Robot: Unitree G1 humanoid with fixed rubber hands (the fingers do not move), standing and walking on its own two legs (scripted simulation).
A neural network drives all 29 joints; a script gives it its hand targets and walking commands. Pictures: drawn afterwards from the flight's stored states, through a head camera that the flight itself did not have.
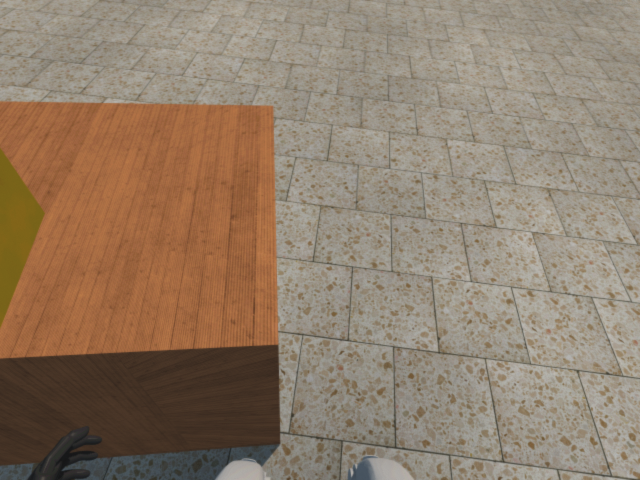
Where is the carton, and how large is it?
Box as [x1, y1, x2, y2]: [0, 148, 44, 327]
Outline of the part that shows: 0,148 0,327 44,214 44,212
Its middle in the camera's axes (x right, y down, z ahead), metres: -0.59 +0.00 +0.55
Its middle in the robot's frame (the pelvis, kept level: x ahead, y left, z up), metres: +0.42 +0.60 +0.01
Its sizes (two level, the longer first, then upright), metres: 0.241 0.235 0.172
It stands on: a pedestal, 0.64 m high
